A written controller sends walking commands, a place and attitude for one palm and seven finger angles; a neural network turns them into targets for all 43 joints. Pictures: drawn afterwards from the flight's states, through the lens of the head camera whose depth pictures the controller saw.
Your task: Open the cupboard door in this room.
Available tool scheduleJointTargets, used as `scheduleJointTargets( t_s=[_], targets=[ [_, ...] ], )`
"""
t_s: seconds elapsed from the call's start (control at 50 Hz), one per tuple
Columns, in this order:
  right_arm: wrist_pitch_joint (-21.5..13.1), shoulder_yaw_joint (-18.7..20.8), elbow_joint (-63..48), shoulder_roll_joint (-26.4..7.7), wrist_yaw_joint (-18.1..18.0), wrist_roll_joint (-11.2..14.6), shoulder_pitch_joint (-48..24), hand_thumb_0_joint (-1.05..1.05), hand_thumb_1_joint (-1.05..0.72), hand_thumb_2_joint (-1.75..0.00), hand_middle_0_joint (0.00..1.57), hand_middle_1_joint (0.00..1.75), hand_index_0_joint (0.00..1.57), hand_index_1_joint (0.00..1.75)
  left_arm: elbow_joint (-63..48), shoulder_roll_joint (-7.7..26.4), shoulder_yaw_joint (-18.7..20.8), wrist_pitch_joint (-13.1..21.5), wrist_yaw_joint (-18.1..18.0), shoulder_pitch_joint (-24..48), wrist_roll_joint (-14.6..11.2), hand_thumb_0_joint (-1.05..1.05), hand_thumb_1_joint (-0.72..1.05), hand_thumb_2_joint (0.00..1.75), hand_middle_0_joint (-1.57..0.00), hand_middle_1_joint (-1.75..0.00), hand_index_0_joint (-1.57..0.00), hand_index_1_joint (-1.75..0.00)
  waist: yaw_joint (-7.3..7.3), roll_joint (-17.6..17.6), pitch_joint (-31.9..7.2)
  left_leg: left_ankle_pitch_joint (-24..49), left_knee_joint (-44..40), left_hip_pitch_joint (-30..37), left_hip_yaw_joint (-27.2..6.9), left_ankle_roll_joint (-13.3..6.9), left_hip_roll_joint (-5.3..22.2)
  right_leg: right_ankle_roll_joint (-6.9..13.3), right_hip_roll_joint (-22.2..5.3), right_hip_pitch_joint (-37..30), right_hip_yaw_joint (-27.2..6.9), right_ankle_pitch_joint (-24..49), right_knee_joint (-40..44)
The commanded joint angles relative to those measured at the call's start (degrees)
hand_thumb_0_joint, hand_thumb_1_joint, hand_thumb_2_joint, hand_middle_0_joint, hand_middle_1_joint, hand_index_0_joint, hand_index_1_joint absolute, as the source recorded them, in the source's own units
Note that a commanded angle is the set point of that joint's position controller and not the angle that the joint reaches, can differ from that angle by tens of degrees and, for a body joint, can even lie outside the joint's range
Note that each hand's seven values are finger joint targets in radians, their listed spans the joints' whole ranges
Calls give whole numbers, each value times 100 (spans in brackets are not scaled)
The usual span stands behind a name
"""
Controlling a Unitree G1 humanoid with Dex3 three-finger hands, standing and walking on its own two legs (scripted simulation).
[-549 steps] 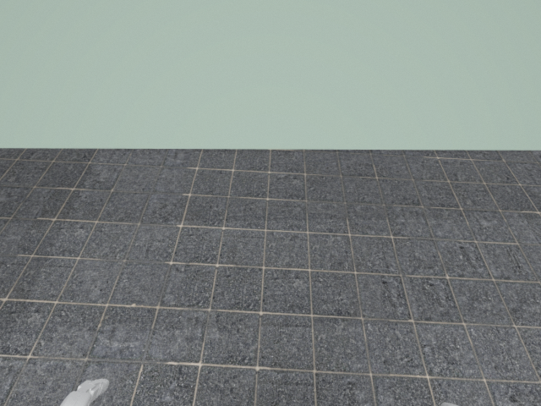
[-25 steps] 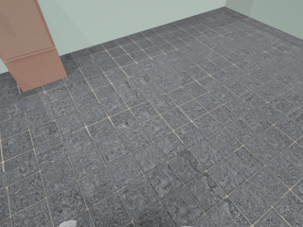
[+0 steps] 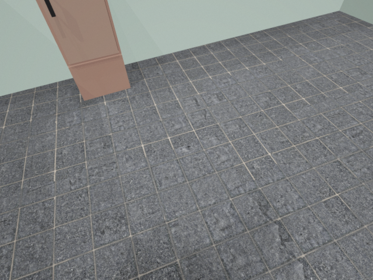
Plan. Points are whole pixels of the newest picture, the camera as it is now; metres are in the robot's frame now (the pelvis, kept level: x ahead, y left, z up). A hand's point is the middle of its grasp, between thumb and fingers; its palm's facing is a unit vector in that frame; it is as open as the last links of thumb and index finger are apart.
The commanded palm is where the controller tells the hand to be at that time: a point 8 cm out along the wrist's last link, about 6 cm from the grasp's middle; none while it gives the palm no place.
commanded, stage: stand and wait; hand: left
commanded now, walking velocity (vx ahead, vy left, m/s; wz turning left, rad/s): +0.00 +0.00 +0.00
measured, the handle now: (47, 1) +1.53 +0.97 +0.01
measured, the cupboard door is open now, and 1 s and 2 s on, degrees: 0 0 0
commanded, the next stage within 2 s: turn or walk to find it in 0.24 s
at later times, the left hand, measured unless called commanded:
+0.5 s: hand out of the picture -0.04 +0.21 -0.18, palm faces +0.09 -0.98 -0.20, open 7.4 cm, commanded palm none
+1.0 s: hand out of the picture -0.01 +0.28 -0.17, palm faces +0.29 -0.94 -0.21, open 7.4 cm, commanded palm none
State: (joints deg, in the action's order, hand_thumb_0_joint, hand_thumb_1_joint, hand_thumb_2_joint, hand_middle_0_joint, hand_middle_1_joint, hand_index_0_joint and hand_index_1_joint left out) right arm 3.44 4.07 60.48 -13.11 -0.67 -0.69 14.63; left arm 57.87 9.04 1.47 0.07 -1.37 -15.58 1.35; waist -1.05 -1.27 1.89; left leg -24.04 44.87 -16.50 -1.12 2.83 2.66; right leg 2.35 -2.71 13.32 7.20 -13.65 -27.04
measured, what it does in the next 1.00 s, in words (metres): steps on the spot, turning left: left foot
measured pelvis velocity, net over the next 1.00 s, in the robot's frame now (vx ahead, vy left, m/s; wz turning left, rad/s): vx -0.06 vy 0.06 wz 0.29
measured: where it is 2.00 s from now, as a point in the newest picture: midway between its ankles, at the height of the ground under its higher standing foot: outside the picture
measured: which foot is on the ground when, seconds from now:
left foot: up 0.00-0.06, down 0.08-1.00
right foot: down 0.00-0.78, up 0.80-1.00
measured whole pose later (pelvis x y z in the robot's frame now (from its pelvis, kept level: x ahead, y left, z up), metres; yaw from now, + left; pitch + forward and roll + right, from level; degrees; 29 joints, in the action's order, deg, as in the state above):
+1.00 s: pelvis -0.06 +0.06 +0.00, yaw +16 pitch +1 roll -2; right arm 0.4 2.8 56.2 -10.4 -0.5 -1.3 14.7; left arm 54.4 13.1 3.4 -2.8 -0.2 -7.5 0.9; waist 1.8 0.8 2.0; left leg -12.6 28.0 -16.2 1.0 -2.8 -0.5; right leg -4.4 -4.1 27.6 2.9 -22.5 -60.7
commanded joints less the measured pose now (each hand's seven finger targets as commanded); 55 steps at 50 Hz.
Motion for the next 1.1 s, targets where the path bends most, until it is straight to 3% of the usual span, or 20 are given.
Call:
scheduleJointTargets(
  t_s=[0.0, 0.04, 0.06, 0.08, 0.12, 0.22, 0.32, 0.44, 0.5, 0.56, 0.6, 0.68, 0.72, 0.74, 0.76, 0.78, 0.82, 0.9, 1.02, 1.08],
  targets=[
    [-275, -123, -164, -27, -51, 42, 169, 0, -90, -90, 20, 30, 20, 30, 29, 1038, 220, 83, -59, -201, -26, 0, 90, 90, -20, -30, -20, -30, 17, 1003, -432, 684, -2005, 573, 319, -50, -150, 453, -1144, -621, -1262, 2117, 450],
    [-413, -122, 18, -267, -82, 36, 390, 0, -90, -90, 20, 30, 20, 30, 74, 749, 135, 49, -66, -200, -125, 0, 90, 90, -20, -30, -20, -30, 104, 214, -652, 2002, -2679, 1582, -82, -236, 317, -4, -630, -21, -827, 1474, -65],
    [-448, -93, -14, -495, -114, 6, 261, 0, -90, -90, 20, 30, 20, 30, 101, 558, 72, 31, -47, -269, -134, 0, 90, 90, -20, -30, -20, -30, 41, -423, -568, 2742, -2533, 1576, -603, -479, 881, -199, -353, 301, -609, 863, -161],
    [-414, -105, -52, -589, -132, -1, 11, 0, -90, -90, 20, 30, 20, 30, 167, 465, 34, 5, -46, -284, -102, 0, 90, 90, -20, -30, -20, -30, -45, -584, -379, 2767, -2539, 1239, -628, -648, 1153, -291, -290, 224, -427, 179, -56],
    [-411, -157, 29, -397, -185, -6, -246, 0, -90, -90, 20, 30, 20, 30, 377, 454, -14, -42, -22, -165, -65, 0, 90, 90, -20, -30, -20, -30, -23, -914, 23, 2609, -2671, 790, -377, -579, 907, -387, -321, -54, -339, 337, 38],
    [-387, -221, 127, -177, -190, 27, -109, 0, -90, -90, 20, 30, 20, 30, 726, 504, -80, -19, -13, -437, -49, 0, 90, 90, -20, -30, -20, -30, 10, -184, 407, 1578, -2647, 556, -96, -384, 516, -302, -441, -201, -628, 813, 562],
    [-323, -190, 32, -320, -133, 18, -192, 0, -90, -90, 20, 30, 20, 30, 634, 611, 11, -74, -24, -322, -44, 0, 90, 90, -20, -30, -20, -30, -22, -153, 648, 985, -2766, 1, -398, -474, 552, -406, -463, -94, -366, 205, 311],
    [-286, -72, -253, -520, -82, -11, -241, 0, -90, -90, 20, 30, 20, 30, 307, 706, 168, -79, -21, -227, -26, 0, 90, 90, -20, -30, -20, -30, -54, -256, 237, 1381, -2485, -368, -771, -631, 585, -430, -478, -206, -209, 183, -203],
    [-254, -40, -401, -451, -40, -11, -185, 0, -90, -90, 20, 30, 20, 30, 139, 900, 261, -62, -30, -241, -21, 0, 90, 90, -20, -30, -20, -30, -92, 283, -1, 1210, -1779, -741, -488, -505, 199, -217, -940, -468, -530, 94, 108],
    [-181, 20, -505, -275, -11, -25, -101, 0, -90, -90, 20, 30, 20, 30, -68, 1269, 404, -49, -56, -236, 4, 0, 90, 90, -20, -30, -20, -30, -187, 1532, -323, -289, 309, -938, 233, -251, -197, 576, -2200, -518, -1404, -244, 1075],
    [-153, 68, -594, -324, 25, -12, -150, 0, -90, -90, 20, 30, 20, 30, -206, 1214, 405, -44, -109, 4, 35, 0, 90, 90, -20, -30, -20, -30, -140, 1324, -333, -721, 1291, -1006, 142, -247, 57, 752, -2446, -242, -1283, 95, 1098],
    [-186, 19, -567, -71, 120, 9, 141, 0, -90, -90, 20, 30, 20, 30, -443, 1337, 417, -87, -88, 511, 72, 0, 90, 90, -20, -30, -20, -30, 115, 1072, -349, -174, -107, -395, 597, -99, 104, 342, -2057, -32, -82, 775, 235],
    [-243, 39, -463, -216, 131, -24, 552, 0, -90, -90, 20, 30, 20, 30, -499, 1238, 399, -155, -53, 553, -13, 0, 90, 90, -20, -30, -20, -30, 320, 332, -376, 1054, -1609, 467, 439, -137, 78, -93, -1671, 548, 323, 214, -818],
    [-288, 132, -504, -684, 115, -65, 628, 0, -90, -90, 20, 30, 20, 30, -629, 966, 349, -215, -13, 516, -76, 0, 90, 90, -20, -30, -20, -30, 366, -1111, -148, 1376, -2481, 611, -1150, -496, 866, -506, -934, 1516, 541, -876, -1997],
    [-309, 246, -555, -1176, 58, -102, 780, 0, -90, -90, 20, 30, 20, 30, -892, 711, 283, -258, 2, 917, -54, 0, 90, 90, -20, -30, -20, -30, 533, -2031, 117, 1996, -3221, 349, -2452, -994, 1868, -717, -386, 2163, 219, -2220, -3121],
    [-287, 264, -543, -1275, 35, -109, 684, 0, -90, -90, 20, 30, 20, 30, -941, 845, 305, -287, 13, 1058, -36, 0, 90, 90, -20, -30, -20, -30, 493, -1272, 109, 1542, -3246, 23, -2385, -1299, 2073, -578, -503, 1944, -349, -1968, -3611],
    [-313, 201, -660, -1032, -31, -108, 215, 0, -90, -90, 20, 30, 20, 30, -832, 813, 349, -304, 30, 1137, -7, 0, 90, 90, -20, -30, -20, -30, 332, -1206, 182, 952, -3207, -163, -2185, -1139, 1584, -585, -497, 2145, -603, -1371, -4047],
    [-396, 100, -770, -830, -60, -82, 27, 0, -90, -90, 20, 30, 20, 30, -651, 781, 305, -196, 88, 766, -33, 0, 90, 90, -20, -30, -20, -30, 171, -446, -256, 1920, -2833, 546, -1429, -1117, 1090, -656, -341, 1891, -629, -800, -3677],
    [-452, 175, -635, -867, -12, -101, 648, 0, -90, -90, 20, 30, 20, 30, -889, 747, 252, -43, 203, 1221, 1, 0, 90, 90, -20, -30, -20, -30, 542, -595, -305, 215, -3129, 1269, -2023, -1344, 1171, -661, -172, 2064, -560, -1112, -2568],
    [-403, 175, -683, -900, -9, -112, 490, 0, -90, -90, 20, 30, 20, 30, -955, 676, 221, -24, 197, 1224, -37, 0, 90, 90, -20, -30, -20, -30, 471, -746, -145, 899, -2967, 987, -2052, -1330, 1087, -660, -53, 1595, -478, -1296, -1762]
  ],
)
